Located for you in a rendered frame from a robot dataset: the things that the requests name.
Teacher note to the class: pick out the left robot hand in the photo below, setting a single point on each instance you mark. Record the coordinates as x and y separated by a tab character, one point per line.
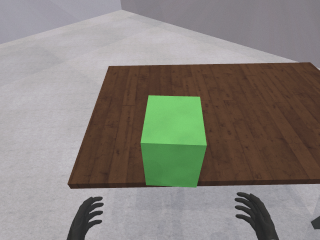
80	224

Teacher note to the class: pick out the carton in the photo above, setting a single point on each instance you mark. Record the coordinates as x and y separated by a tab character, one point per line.
173	141

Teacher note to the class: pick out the table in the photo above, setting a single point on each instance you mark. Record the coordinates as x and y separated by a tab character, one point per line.
261	122

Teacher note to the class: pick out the right robot hand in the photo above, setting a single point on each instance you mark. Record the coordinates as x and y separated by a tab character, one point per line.
260	219

